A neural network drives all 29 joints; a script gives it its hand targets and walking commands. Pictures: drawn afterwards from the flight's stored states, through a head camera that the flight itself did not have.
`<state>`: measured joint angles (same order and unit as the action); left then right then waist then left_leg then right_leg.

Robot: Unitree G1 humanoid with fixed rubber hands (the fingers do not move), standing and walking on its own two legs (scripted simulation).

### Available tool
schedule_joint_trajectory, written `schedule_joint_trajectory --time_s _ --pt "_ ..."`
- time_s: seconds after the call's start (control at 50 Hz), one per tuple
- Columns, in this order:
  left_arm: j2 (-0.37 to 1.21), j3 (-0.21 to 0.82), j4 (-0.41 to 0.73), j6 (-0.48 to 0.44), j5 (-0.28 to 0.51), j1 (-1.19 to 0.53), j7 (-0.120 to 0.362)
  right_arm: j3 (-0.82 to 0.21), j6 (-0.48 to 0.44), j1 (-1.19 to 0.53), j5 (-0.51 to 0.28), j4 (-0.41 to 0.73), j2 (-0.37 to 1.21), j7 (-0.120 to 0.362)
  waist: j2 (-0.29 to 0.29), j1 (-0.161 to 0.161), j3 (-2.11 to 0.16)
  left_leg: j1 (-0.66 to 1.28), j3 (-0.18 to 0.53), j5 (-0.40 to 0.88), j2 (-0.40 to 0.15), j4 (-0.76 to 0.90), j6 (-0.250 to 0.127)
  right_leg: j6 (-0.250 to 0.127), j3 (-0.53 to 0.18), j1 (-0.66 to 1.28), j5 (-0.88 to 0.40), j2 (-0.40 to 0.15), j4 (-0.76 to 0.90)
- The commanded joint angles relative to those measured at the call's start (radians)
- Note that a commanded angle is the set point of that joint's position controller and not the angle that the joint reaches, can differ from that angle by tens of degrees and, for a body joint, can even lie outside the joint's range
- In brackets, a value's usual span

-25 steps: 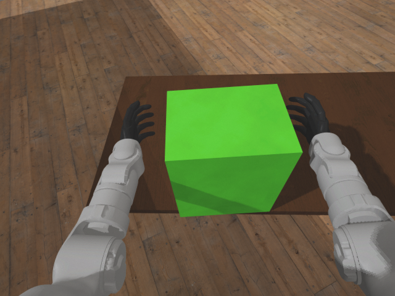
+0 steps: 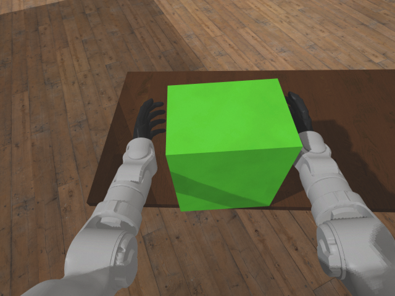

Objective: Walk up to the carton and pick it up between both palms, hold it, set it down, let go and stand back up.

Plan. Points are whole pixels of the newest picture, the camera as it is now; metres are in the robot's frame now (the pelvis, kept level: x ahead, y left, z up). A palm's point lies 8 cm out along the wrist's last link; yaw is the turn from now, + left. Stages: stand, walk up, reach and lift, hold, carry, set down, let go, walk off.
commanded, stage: reach and lift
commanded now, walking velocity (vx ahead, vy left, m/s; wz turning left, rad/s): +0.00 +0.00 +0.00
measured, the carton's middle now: (223, 152) +0.41 -0.03 +0.02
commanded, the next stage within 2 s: none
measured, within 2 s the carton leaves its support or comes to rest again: leaves its support in 0.94 s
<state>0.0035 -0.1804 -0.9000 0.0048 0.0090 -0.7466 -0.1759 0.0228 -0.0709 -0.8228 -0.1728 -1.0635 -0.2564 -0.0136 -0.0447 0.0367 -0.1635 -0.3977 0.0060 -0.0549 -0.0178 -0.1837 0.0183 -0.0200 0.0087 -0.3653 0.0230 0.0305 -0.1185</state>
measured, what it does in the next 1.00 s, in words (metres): stands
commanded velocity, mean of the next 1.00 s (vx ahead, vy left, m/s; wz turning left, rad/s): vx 0.00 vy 0.00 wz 0.00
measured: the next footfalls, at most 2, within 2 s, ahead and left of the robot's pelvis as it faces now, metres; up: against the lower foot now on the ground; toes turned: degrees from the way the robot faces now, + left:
none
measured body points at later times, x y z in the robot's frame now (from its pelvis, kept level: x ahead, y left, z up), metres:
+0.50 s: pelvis +0.01 -0.01 +0.00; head +0.06 -0.03 +0.45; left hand +0.42 +0.13 +0.07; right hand +0.44 -0.18 +0.07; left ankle +0.00 +0.13 -0.75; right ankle +0.00 -0.10 -0.75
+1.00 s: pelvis +0.03 -0.01 +0.00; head +0.06 -0.03 +0.45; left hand +0.42 +0.14 +0.09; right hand +0.45 -0.17 +0.08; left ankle +0.00 +0.13 -0.75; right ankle +0.00 -0.10 -0.75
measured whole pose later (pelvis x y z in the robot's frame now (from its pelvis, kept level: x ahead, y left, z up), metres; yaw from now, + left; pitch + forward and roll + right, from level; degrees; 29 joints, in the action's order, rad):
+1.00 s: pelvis +0.03 -0.01 +0.00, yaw +1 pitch +12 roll +0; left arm 0.17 -0.39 -0.50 0.18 -0.27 -0.55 -0.11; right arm 0.19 0.04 -0.68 0.08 -0.81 -0.08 -0.01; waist -0.05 0.00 -0.17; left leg -0.17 0.02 0.04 -0.02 0.08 0.02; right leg -0.03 0.02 -0.16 -0.04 0.03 0.09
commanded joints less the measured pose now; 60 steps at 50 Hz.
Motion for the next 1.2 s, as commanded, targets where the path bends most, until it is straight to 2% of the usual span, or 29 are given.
schedule_joint_trajectory --time_s 0.0,0.08,0.12,0.16,0.2,0.22,0.24,0.28,0.34,0.36,0.38,0.44,0.48,0.52,0.54,0.62,0.66,0.7,0.74,0.8,0.88,0.94,0.98,1.0,1.04,1.08,1.14,1.16,1.18 --pt "0.013 0.006 0.163 -0.028 -0.045 -0.36 -0.014 0.059 -0.022 -0.355 0.066 0.147 -0.057 -0.021 0.07 -0.034 -0.53 0.299 0.007 0.356 0.037 -0.066 0.059 0.027 -0.024 0.208 -0.232 0.014 -0.029" --pt "0.004 -0.055 0.187 -0.012 -0.118 -0.391 -0.036 0.102 -0.008 -0.396 0.118 0.17 -0.024 -0.024 0.07 0.007 -0.519 0.252 -0.012 0.304 0.033 -0.039 0.046 0.024 -0.021 0.208 -0.169 0.011 -0.019" --pt "0.015 -0.076 0.194 0.004 -0.137 -0.406 -0.044 0.097 0.001 -0.422 0.117 0.164 0.011 -0.02 0.082 0.028 -0.531 0.222 -0.023 0.328 0.03 -0.028 0.042 0.025 -0.028 0.265 -0.22 -0.001 -0.023" --pt "0.102 -0.052 0.219 0.014 -0.143 -0.38 -0.036 0.08 0.016 -0.397 0.137 0.176 0.074 -0.018 0.106 0.012 -0.537 0.242 -0.017 0.358 0.03 -0.017 0.038 0.018 -0.04 0.317 -0.239 -0.005 -0.015" --pt "0.077 -0.086 0.221 0.015 -0.162 -0.401 -0.028 0.108 0.014 -0.417 0.176 0.215 0.073 -0.025 0.14 -0.003 -0.521 0.234 -0.009 0.329 0.031 0.01 0.03 0.029 -0.024 0.329 -0.253 -0.001 -0.004" --pt "0.11 -0.068 0.236 0.008 -0.16 -0.387 -0.028 0.11 0.005 -0.385 0.18 0.225 0.094 -0.029 0.126 -0.007 -0.563 0.259 -0.014 0.366 0.034 0.012 0.028 0.031 -0.024 0.335 -0.276 -0.002 -0.005" --pt "0.159 -0.061 0.229 -0.002 -0.171 -0.37 -0.018 0.099 -0.001 -0.383 0.185 0.245 0.149 -0.03 0.107 0.004 -0.557 0.266 -0.02 0.402 0.038 0.011 0.025 0.027 -0.028 0.356 -0.304 -0.006 0.006" --pt "0.22 -0.086 0.219 -0.015 -0.21 -0.399 0.011 0.12 -0.002 -0.42 0.237 0.25 0.239 -0.008 0.114 -0.008 -0.527 0.214 -0.02 0.359 0.04 0.052 0.018 0.026 -0.032 0.379 -0.311 -0.013 0.031" --pt "0.452 -0.081 0.212 -0.015 -0.321 -0.367 0.087 0.164 0.007 -0.384 0.355 0.199 0.487 0.076 0.07 -0.019 -0.454 0.225 -0.006 0.306 0.041 0.11 0.008 0.017 -0.012 0.334 -0.193 -0.001 0.112" --pt "0.498 -0.079 0.186 -0.01 -0.346 -0.365 0.121 0.164 0.01 -0.416 0.395 0.221 0.563 0.111 0.06 -0.018 -0.474 0.218 -0.004 0.332 0.035 0.127 0.003 0.024 -0.005 0.341 -0.205 -0.006 0.137" --pt "0.544 -0.043 0.194 -0.006 -0.357 -0.35 0.146 0.171 0.019 -0.38 0.425 0.216 0.614 0.137 0.05 -0.04 -0.476 0.218 -0.008 0.328 0.037 0.141 0.004 0.029 0.002 0.356 -0.226 -0.005 0.15" --pt "0.556 -0.061 0.178 0.001 -0.387 -0.278 0.19 0.182 0.016 -0.302 0.485 0.225 0.666 0.159 0.076 -0.049 -0.467 0.203 -0.008 0.343 0.037 0.204 -0.008 0.047 0.015 0.427 -0.306 0.001 0.162" --pt "0.524 -0.065 0.224 -0.004 -0.391 -0.326 0.206 0.162 0.013 -0.296 0.461 0.225 0.682 0.157 0.05 -0.031 -0.433 0.16 -0.014 0.306 0.045 0.236 -0.024 0.054 0.001 0.485 -0.345 -0.002 0.148" --pt "0.523 -0.069 0.202 -0.002 -0.391 -0.293 0.213 0.126 0.017 -0.277 0.464 0.241 0.7 0.155 0.1 -0.027 -0.391 0.144 -0.015 0.27 0.048 0.258 -0.041 0.072 0.007 0.525 -0.363 0.003 0.131" --pt "0.541 -0.064 0.217 -0.002 -0.399 -0.286 0.215 0.109 0.016 -0.269 0.451 0.246 0.717 0.148 0.092 -0.02 -0.404 0.156 -0.02 0.267 0.05 0.264 -0.047 0.076 0.001 0.534 -0.384 0.004 0.121" --pt "0.572 -0.031 0.257 -0.011 -0.358 -0.304 0.217 0.06 0.003 -0.254 0.43 0.279 0.724 0.147 0.115 -0.035 -0.437 0.154 -0.012 0.312 0.045 0.285 -0.059 0.074 -0.002 0.56 -0.49 0.004 0.098" --pt "0.564 -0.023 0.246 -0.012 -0.36 -0.307 0.217 0.04 0.0 -0.273 0.418 0.272 0.723 0.143 0.105 -0.019 -0.426 0.133 -0.013 0.295 0.043 0.292 -0.06 0.081 -0.005 0.576 -0.496 0.003 0.09" --pt "0.571 0.004 0.271 -0.004 -0.357 -0.337 0.21 0.037 0.0 -0.266 0.398 0.235 0.732 0.14 0.074 -0.034 -0.439 0.178 -0.012 0.308 0.045 0.285 -0.047 0.072 -0.011 0.571 -0.514 0.004 0.1" --pt "0.569 0.023 0.272 0.013 -0.333 -0.34 0.205 0.011 0.008 -0.278 0.373 0.26 0.711 0.131 0.073 -0.041 -0.432 0.207 -0.014 0.313 0.052 0.266 -0.043 0.071 -0.007 0.567 -0.497 0.004 0.091" --pt "0.588 0.066 0.333 0.037 -0.31 -0.356 0.19 -0.051 0.015 -0.343 0.323 0.308 0.717 0.132 0.068 -0.02 -0.477 0.266 -0.009 0.396 0.046 0.231 -0.032 0.059 -0.009 0.559 -0.558 0.009 0.072" --pt "0.629 0.156 0.445 0.093 -0.256 -0.36 0.169 -0.128 0.037 -0.36 0.249 0.382 0.704 0.12 0.063 -0.039 -0.541 0.391 0.007 0.51 0.042 0.17 -0.009 0.05 -0.01 0.535 -0.596 0.022 0.073" --pt "0.667 0.217 0.524 0.151 -0.235 -0.384 0.152 -0.14 0.063 -0.413 0.227 0.438 0.698 0.122 0.045 -0.056 -0.584 0.462 0.014 0.53 0.037 0.137 0.014 0.04 -0.002 0.503 -0.542 0.027 0.081" --pt "0.654 0.19 0.514 0.189 -0.235 -0.392 0.152 -0.128 0.087 -0.47 0.244 0.478 0.676 0.12 0.086 -0.058 -0.549 0.457 0.015 0.495 0.035 0.138 0.007 0.046 0.006 0.499 -0.515 0.026 0.09" --pt "0.655 0.189 0.494 0.212 -0.233 -0.369 0.159 -0.121 0.106 -0.446 0.255 0.463 0.674 0.112 0.09 -0.083 -0.497 0.441 0.012 0.48 0.041 0.139 0.006 0.054 0.001 0.504 -0.535 0.025 0.091" --pt "0.607 0.17 0.525 0.252 -0.238 -0.392 0.168 -0.1 0.141 -0.431 0.243 0.419 0.66 0.113 0.082 -0.076 -0.46 0.456 0.016 0.44 0.039 0.151 0.005 0.06 0.001 0.497 -0.48 0.027 0.094" --pt "0.584 0.153 0.562 0.295 -0.234 -0.399 0.169 -0.118 0.171 -0.443 0.221 0.423 0.648 0.112 0.097 -0.073 -0.429 0.489 0.019 0.474 0.038 0.144 0.003 0.06 0.008 0.498 -0.499 0.035 0.094" --pt "0.572 0.149 0.577 0.366 -0.226 -0.419 0.182 -0.116 0.214 -0.525 0.193 0.457 0.649 0.103 0.063 -0.065 -0.404 0.495 0.012 0.483 0.041 0.139 0.006 0.058 -0.006 0.531 -0.534 0.033 0.088" --pt "0.567 0.16 0.641 0.387 -0.214 -0.434 0.183 -0.128 0.23 -0.496 0.178 0.452 0.654 0.098 0.066 -0.074 -0.418 0.508 0.019 0.488 0.047 0.139 0.004 0.057 -0.014 0.545 -0.552 0.026 0.083" --pt "0.529 0.123 0.614 0.403 -0.229 -0.471 0.19 -0.102 0.244 -0.539 0.197 0.428 0.624 0.099 0.068 -0.071 -0.378 0.465 0.011 0.411 0.043 0.167 0.002 0.065 -0.008 0.547 -0.473 0.032 0.091"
